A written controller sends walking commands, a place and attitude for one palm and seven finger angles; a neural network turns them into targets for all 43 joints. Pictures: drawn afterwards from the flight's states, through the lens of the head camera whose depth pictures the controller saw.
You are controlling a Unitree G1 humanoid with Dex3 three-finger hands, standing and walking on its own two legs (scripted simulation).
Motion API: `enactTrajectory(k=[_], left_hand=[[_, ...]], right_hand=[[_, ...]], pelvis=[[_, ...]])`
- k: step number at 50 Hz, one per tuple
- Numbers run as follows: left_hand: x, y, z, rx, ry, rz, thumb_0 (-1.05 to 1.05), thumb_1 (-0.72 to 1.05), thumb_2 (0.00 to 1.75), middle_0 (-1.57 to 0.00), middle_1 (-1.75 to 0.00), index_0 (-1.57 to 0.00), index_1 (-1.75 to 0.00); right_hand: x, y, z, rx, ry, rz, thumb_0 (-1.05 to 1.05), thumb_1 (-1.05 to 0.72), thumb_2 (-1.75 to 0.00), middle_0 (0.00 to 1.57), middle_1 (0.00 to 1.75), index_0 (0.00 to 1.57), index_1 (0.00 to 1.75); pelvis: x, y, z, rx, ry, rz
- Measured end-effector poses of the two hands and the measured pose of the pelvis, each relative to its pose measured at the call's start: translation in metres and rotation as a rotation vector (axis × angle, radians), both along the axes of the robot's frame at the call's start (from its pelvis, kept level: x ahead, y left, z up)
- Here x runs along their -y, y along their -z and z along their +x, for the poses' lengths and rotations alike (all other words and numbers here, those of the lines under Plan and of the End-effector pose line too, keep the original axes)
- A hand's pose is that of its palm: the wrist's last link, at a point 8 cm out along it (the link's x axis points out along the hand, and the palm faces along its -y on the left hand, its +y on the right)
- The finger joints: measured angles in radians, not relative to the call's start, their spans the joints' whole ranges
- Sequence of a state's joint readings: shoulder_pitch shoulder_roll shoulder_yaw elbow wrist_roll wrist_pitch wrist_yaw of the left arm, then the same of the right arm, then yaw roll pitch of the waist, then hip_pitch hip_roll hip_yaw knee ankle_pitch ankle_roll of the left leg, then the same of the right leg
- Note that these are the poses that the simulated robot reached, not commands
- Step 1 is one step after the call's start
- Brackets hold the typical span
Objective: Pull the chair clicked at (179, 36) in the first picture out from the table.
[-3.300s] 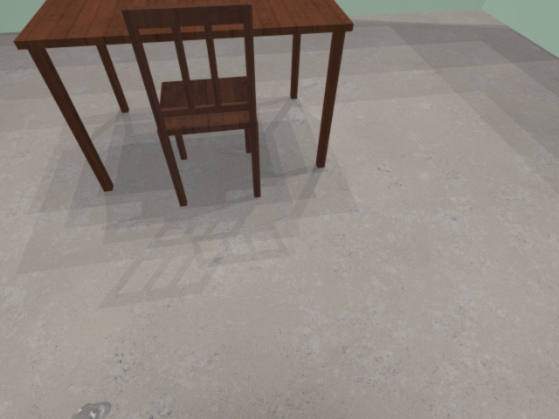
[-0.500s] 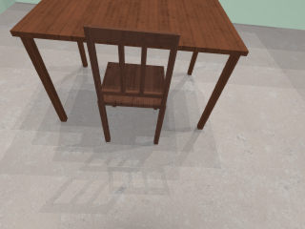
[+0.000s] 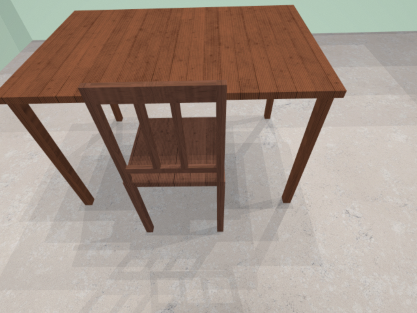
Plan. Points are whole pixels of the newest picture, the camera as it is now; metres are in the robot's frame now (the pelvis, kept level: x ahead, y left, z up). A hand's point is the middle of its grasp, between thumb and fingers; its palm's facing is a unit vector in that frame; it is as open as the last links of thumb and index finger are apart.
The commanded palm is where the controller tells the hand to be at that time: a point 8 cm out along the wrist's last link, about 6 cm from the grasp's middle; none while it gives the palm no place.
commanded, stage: take the last steps up to it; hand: left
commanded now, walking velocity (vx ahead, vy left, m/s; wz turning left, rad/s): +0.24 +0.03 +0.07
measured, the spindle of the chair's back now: (149, 138) +0.63 +0.22 -0.09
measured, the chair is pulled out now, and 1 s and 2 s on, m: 0.00 0.00 0.00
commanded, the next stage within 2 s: come to a stop and stand still in 0.24 s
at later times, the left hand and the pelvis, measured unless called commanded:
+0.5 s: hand out of the picture +0.11 +0.20 -0.18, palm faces +0.09 -0.98 -0.15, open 7.4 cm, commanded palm none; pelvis +0.14 +0.04 +0.01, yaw +0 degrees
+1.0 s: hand (132, 298) +0.18 +0.19 -0.15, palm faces +0.06 -0.96 -0.26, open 7.4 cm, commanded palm none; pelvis +0.12 +0.00 +0.01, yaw +1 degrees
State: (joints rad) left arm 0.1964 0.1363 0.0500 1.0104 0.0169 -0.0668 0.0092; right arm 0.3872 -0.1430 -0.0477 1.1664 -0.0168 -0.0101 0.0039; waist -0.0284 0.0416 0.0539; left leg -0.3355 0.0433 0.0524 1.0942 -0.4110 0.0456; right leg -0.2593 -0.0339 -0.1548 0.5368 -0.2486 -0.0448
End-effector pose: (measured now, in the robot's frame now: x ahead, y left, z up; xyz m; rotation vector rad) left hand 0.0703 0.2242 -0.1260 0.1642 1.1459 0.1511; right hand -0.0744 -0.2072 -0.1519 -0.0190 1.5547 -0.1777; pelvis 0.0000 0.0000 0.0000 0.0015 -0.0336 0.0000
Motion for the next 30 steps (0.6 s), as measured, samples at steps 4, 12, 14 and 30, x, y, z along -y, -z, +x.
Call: enactTrajectory(k=[4,12,14,30], left_hand=[[-0.004,-0.004,-0.007,-0.067,-0.042,0.018,-0.01,0.94,0.9,-0.2,-0.3,-0.2,-0.3],[-0.004,0.011,-0.029,-0.243,-0.11,-0.057,0.0,0.92,0.9,-0.2,-0.3,-0.2,-0.3],[-0.007,0.019,-0.032,-0.285,-0.132,-0.081,0.0,0.91,0.9,-0.2,-0.3,-0.2,-0.3],[-0.03,0.018,0.079,-0.247,-0.076,-0.036,0.0,0.91,0.9,-0.19,-0.3,-0.19,-0.29]], right_hand=[[0.015,-0.009,0.074,0.128,-0.036,-0.033,0.0,-0.91,-0.9,0.2,0.3,0.19,0.3],[0.016,-0.025,0.208,0.307,-0.146,-0.093,0.0,-0.92,-0.9,0.2,0.3,0.19,0.3],[0.009,-0.026,0.237,0.338,-0.175,-0.108,0.0,-0.92,-0.9,0.2,0.3,0.19,0.3],[-0.013,-0.023,0.278,0.272,-0.132,-0.124,-0.01,-0.95,-0.9,0.2,0.3,0.2,0.3]], pelvis=[[0.003,-0.009,0.025,-0.016,-0.012,-0.006],[-0.013,-0.008,0.075,-0.022,-0.02,-0.024],[-0.022,-0.004,0.089,-0.018,-0.021,-0.032],[-0.033,-0.007,0.145,-0.016,-0.005,0.008]])
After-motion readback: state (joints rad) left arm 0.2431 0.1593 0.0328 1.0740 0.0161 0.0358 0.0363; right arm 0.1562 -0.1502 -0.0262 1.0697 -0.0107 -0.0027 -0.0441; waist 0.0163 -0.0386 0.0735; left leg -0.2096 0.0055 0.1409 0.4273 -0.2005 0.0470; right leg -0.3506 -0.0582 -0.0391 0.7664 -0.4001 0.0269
